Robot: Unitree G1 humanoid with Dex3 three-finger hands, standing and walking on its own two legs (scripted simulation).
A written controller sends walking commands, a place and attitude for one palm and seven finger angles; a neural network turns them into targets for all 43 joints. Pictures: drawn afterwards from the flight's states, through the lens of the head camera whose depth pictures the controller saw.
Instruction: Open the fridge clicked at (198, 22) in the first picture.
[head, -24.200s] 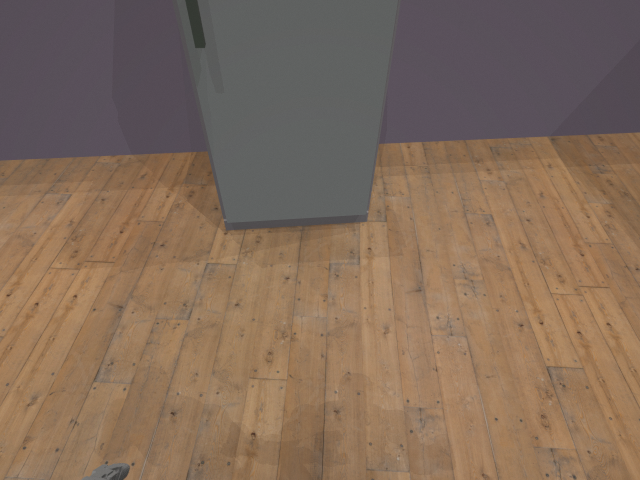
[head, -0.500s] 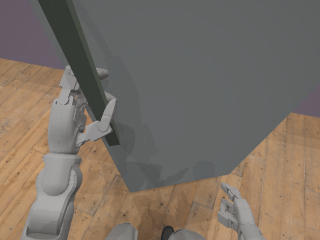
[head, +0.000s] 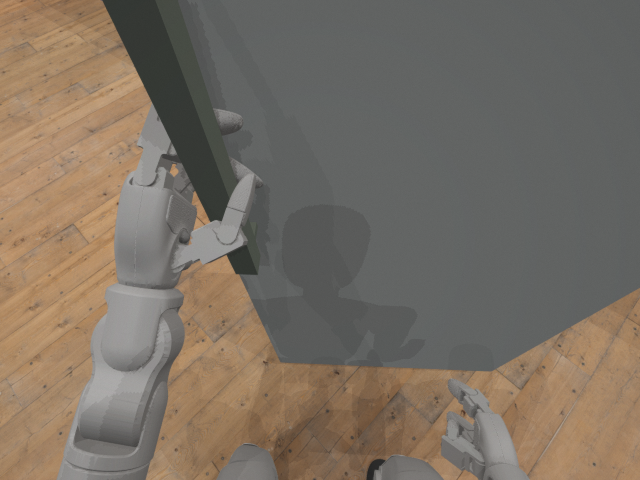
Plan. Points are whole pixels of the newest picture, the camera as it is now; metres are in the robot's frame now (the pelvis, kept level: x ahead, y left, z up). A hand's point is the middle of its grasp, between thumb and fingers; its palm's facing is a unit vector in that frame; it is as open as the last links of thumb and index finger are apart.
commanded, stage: walk backward, drawing the door open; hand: left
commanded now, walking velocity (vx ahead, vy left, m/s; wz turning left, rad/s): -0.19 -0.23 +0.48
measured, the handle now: (215, 151) +0.35 +0.10 +0.22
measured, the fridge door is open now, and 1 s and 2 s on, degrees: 34 60 65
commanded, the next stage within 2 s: stop walking and hold the door back in 1.14 s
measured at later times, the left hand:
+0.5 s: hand (257, 338) +0.21 +0.06 +0.20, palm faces +0.44 -0.88 -0.17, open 6.7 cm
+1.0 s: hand out of the picture +0.09 +0.00 +0.20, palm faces +0.73 -0.64 -0.22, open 6.6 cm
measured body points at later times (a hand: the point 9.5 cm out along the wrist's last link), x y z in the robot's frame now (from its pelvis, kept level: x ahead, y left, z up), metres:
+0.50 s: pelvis -0.03 -0.19 +0.01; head +0.04 -0.16 +0.46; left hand +0.18 +0.10 +0.21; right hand +0.21 -0.31 -0.09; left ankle -0.07 +0.01 -0.72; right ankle +0.06 -0.33 -0.68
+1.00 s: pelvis -0.04 -0.33 +0.02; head +0.00 -0.27 +0.46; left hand +0.05 +0.03 +0.21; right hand +0.22 -0.43 -0.07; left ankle -0.09 -0.22 -0.72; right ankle +0.03 -0.43 -0.65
